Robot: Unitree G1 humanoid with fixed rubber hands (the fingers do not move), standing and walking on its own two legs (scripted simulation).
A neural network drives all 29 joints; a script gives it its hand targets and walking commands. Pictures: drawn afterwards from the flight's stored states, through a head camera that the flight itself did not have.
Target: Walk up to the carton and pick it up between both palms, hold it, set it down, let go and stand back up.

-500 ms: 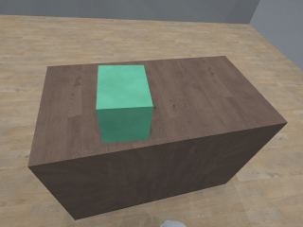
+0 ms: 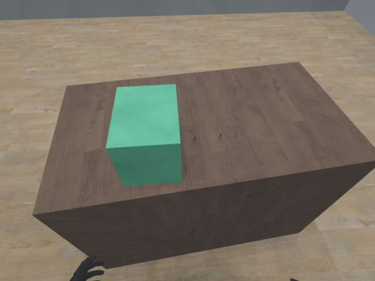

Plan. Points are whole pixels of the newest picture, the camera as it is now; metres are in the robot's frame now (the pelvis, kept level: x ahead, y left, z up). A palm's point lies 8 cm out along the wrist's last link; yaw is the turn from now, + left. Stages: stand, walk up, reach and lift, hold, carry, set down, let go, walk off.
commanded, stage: walk up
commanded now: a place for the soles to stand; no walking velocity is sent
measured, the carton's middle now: (149, 134) +0.48 +0.09 +0.00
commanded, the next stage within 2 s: none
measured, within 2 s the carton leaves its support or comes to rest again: neither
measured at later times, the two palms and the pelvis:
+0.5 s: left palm out of the picture +0.07 +0.27 -0.12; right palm out of the picture +0.10 -0.23 -0.10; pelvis +0.00 +0.01 +0.00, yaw +4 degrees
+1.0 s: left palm out of the picture +0.04 +0.28 -0.13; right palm out of the picture +0.09 -0.25 -0.11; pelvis -0.03 +0.00 -0.01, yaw +8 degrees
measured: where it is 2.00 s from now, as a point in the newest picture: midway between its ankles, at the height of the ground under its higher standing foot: outside the picture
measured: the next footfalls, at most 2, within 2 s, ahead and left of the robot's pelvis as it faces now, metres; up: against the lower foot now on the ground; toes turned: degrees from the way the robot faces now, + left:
none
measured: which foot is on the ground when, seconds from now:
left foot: down 0.00-1.00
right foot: down 0.00-1.00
